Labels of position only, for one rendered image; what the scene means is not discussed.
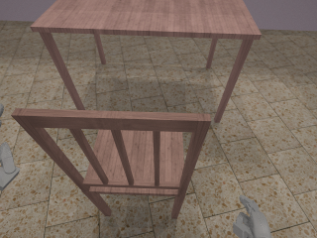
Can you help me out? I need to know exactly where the chair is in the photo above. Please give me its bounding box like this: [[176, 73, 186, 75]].
[[11, 108, 211, 219]]

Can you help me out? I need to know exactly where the robot left hand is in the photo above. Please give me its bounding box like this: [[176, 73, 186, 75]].
[[0, 103, 20, 191]]

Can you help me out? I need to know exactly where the table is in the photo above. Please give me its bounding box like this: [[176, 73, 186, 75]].
[[30, 0, 262, 123]]

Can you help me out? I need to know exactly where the robot right hand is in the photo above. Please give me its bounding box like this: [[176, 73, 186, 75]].
[[233, 194, 271, 238]]

